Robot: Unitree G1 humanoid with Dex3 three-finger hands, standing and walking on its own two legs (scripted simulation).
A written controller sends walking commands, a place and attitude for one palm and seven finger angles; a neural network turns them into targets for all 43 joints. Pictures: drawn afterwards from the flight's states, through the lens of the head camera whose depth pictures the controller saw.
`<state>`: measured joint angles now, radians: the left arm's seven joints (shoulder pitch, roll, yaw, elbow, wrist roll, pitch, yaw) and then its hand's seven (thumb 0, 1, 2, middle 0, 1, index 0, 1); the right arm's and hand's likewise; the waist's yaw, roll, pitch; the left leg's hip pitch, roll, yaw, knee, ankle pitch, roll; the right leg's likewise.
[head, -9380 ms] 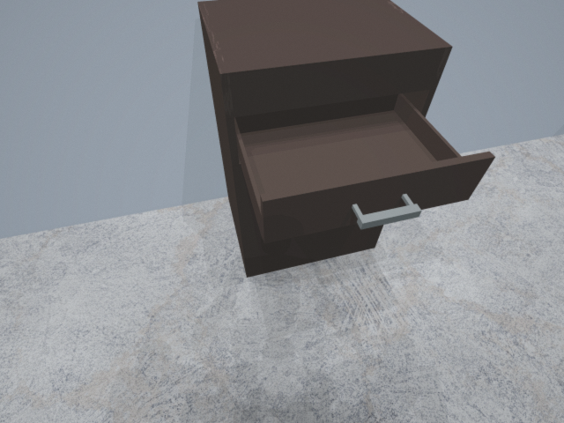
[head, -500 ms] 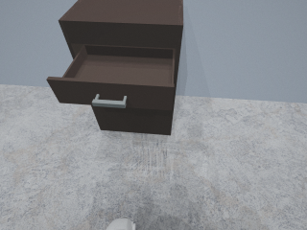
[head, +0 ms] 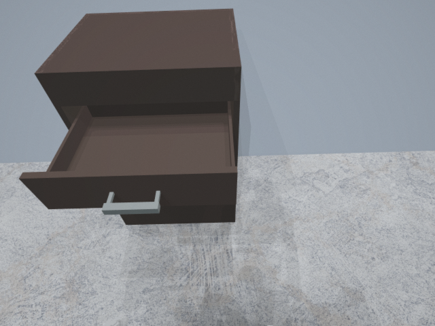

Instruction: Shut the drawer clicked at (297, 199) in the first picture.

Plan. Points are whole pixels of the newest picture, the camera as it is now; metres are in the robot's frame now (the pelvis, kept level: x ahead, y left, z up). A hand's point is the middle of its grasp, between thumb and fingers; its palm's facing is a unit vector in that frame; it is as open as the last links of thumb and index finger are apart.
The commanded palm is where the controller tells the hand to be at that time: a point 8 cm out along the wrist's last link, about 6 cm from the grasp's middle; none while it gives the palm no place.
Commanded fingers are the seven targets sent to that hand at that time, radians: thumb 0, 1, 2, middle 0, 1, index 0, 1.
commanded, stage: take the last steps up to it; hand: left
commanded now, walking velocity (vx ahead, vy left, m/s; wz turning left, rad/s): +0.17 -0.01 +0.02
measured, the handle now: (133, 201) +0.42 +0.23 -0.08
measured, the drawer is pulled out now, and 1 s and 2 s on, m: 0.28 0.28 0.28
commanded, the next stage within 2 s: come to a stop and stand still in 0.06 s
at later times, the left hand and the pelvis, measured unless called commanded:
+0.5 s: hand out of the picture +0.11 +0.19 -0.18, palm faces +0.08 -0.97 -0.22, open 7.3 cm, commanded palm none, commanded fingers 0.00 0.90 0.90 -0.20 -0.30 -0.20 -0.30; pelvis +0.10 +0.00 +0.00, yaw +0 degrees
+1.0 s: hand out of the picture +0.09 +0.14 -0.17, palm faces +0.05 -0.97 -0.24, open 7.3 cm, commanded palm none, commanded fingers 0.00 0.90 0.90 -0.20 -0.30 -0.20 -0.30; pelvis +0.04 -0.04 -0.01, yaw +1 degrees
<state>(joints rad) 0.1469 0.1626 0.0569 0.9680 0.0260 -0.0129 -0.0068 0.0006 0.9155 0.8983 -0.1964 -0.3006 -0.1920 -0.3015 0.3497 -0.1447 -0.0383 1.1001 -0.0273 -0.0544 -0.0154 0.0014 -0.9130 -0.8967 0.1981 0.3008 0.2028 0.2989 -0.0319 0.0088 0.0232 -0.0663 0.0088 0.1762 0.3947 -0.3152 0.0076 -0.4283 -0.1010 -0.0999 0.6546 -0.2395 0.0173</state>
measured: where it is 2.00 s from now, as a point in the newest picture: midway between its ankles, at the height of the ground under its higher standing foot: outside the picture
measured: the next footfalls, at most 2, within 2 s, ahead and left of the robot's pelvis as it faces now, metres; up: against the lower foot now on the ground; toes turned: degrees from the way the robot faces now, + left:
right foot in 0.04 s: +0.13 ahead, -0.12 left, +0.00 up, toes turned -8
left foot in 0.38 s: +0.18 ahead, +0.04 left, +0.00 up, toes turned +1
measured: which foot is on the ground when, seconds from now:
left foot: down 0.00-0.06, up 0.08-0.36, down 0.38-1.00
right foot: up 0.00-0.02, down 0.04-0.40, up 0.42-0.68, down 0.70-1.00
